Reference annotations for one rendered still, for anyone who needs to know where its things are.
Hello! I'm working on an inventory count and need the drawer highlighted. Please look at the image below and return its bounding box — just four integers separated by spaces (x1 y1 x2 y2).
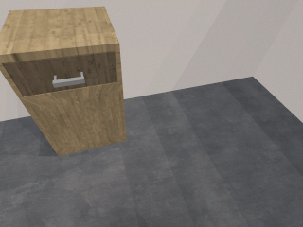
4 51 118 96

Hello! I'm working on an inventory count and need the handle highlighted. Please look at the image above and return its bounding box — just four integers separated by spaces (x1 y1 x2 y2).
52 72 85 88

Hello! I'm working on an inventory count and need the cabinet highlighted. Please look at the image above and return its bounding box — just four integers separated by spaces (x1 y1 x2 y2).
0 6 127 157

